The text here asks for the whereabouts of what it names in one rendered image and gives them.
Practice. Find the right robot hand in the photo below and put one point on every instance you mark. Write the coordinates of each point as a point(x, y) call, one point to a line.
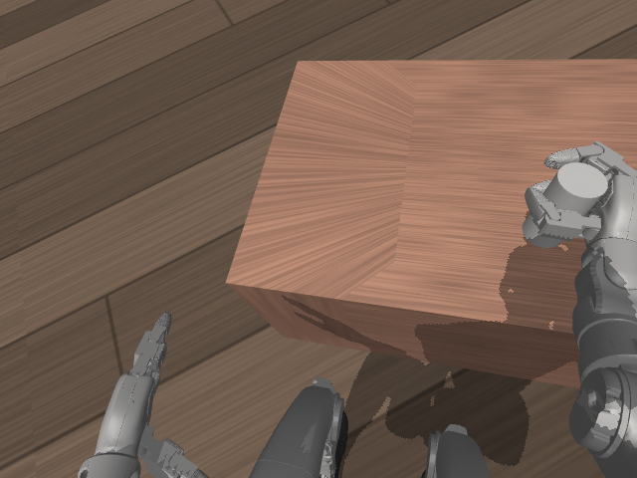
point(614, 215)

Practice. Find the left robot foot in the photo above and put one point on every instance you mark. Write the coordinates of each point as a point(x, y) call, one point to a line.
point(340, 447)

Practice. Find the left robot arm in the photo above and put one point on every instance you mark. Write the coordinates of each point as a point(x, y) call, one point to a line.
point(110, 465)

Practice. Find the can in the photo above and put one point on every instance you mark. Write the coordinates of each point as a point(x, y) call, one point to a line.
point(576, 186)

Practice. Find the right robot arm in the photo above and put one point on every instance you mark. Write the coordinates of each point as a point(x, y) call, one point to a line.
point(604, 416)

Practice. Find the left robot hand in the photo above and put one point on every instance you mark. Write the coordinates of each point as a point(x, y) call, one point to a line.
point(125, 426)

